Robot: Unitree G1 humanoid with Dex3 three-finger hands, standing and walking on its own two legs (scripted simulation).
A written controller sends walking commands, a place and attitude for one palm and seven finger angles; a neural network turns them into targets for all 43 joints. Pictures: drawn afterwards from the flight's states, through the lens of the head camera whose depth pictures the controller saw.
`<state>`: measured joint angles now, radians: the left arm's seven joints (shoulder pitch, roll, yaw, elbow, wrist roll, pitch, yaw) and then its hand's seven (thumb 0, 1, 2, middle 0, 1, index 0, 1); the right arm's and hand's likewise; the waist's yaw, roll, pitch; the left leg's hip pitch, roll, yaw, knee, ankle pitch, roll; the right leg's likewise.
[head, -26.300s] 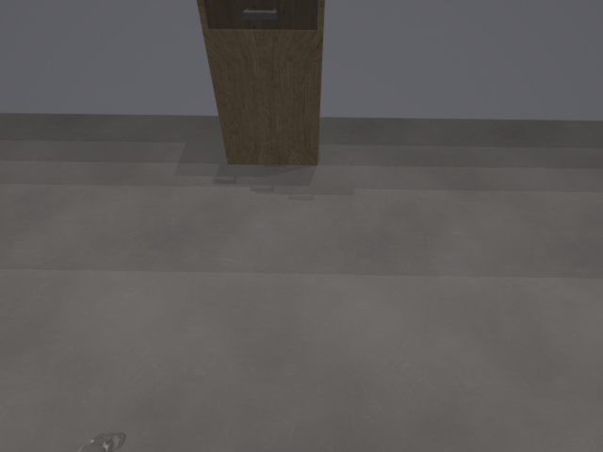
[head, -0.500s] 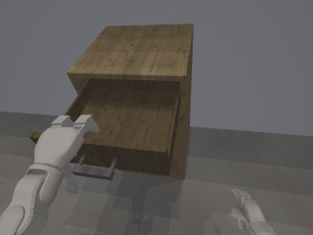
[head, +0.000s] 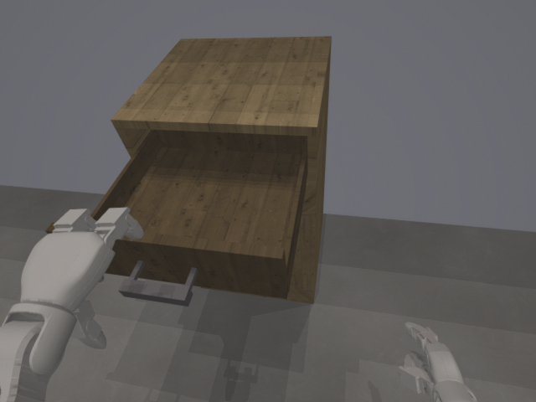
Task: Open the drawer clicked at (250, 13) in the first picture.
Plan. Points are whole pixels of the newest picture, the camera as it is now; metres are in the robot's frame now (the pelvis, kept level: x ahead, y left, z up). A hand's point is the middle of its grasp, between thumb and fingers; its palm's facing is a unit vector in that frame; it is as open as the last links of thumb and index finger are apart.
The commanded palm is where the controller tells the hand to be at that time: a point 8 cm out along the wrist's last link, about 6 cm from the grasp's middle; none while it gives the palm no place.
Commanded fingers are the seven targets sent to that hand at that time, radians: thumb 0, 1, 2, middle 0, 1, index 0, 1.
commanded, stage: draw the hand back to the body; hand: left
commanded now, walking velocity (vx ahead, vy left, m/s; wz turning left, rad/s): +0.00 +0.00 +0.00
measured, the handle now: (160, 281) +0.29 +0.25 -0.02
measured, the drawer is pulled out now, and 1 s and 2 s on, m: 0.30 0.30 0.30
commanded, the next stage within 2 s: step back with the hand held close in 1.04 s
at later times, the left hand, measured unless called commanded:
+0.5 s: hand (104, 261) +0.22 +0.23 +0.16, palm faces +0.38 -0.84 -0.40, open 11.6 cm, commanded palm +0.16 +0.27 +0.18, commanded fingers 0.00 0.34 0.66 -0.24 -0.66 -0.24 -0.66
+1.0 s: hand (83, 285) +0.19 +0.24 +0.16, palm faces +0.42 -0.81 -0.41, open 7.7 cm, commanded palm +0.14 +0.28 +0.18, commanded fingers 0.00 0.90 0.90 -0.20 -0.30 -0.20 -0.30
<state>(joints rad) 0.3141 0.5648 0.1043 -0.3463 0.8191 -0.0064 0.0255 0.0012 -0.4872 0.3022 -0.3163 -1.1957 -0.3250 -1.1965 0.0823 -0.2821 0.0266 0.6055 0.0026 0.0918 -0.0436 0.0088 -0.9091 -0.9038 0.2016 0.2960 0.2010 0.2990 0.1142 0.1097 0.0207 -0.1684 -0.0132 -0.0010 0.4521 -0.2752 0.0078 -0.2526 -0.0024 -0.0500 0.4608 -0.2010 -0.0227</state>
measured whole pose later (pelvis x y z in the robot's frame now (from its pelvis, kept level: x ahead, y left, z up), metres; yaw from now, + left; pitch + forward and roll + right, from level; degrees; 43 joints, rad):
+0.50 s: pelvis +0.02 +0.00 +0.00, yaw +0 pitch -4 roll -1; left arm 0.46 0.32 0.27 -0.47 -0.03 -0.13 0.10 0.00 0.01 0.52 -0.27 -0.87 -0.28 -0.87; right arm 0.18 -0.21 0.03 0.65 -0.02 -0.15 -0.07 0.01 -0.91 -0.90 0.20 0.30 0.20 0.30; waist 0.06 0.06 0.06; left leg -0.04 0.01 -0.02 0.38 -0.28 0.00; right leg -0.11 0.02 -0.06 0.37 -0.20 -0.03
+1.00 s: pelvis +0.01 +0.00 +0.01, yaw +1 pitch -5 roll +0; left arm 0.51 0.31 0.28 -0.46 -0.04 -0.11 0.10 0.01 0.81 0.86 -0.21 -0.35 -0.22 -0.35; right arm 0.16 -0.21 0.03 0.65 -0.02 -0.14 -0.08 0.01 -0.91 -0.90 0.20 0.30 0.20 0.30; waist 0.08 0.07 0.05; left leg -0.03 0.00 -0.02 0.38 -0.26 0.00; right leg -0.10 0.01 -0.07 0.36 -0.18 -0.03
